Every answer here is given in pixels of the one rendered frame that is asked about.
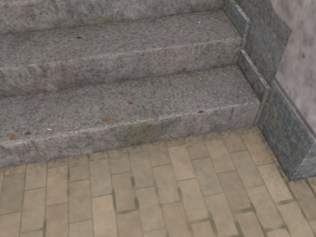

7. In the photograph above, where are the stairs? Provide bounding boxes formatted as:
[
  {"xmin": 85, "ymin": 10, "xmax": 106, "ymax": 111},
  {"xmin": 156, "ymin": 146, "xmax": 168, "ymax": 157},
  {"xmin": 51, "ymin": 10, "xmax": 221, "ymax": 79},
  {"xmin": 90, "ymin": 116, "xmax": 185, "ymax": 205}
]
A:
[{"xmin": 0, "ymin": 0, "xmax": 261, "ymax": 169}]

